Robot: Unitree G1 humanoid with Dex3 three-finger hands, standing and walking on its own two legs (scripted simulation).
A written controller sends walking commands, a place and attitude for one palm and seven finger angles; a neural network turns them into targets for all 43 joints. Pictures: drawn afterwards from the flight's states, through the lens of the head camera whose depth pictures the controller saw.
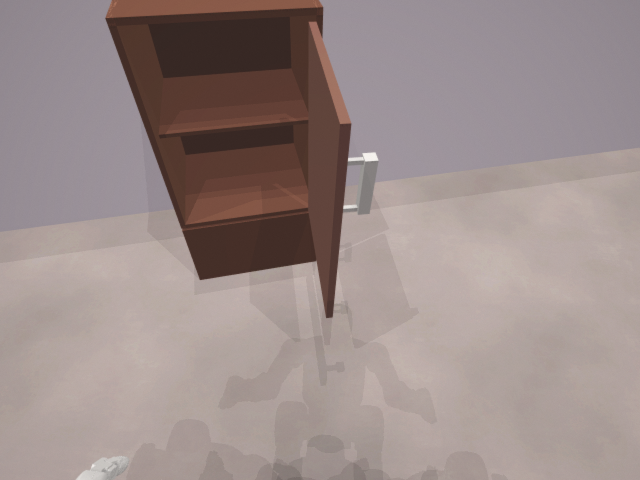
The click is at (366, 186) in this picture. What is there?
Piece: cupboard door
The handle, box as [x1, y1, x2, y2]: [343, 152, 378, 214]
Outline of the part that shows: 375,152 362,153 361,157 348,158 347,165 360,164 361,166 356,204 343,206 343,211 356,210 358,214 369,213 378,160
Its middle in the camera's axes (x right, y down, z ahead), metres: +0.07 -0.10 +0.76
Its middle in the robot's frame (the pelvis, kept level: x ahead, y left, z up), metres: +0.64 -0.03 -0.02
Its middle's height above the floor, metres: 0.74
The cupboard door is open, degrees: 85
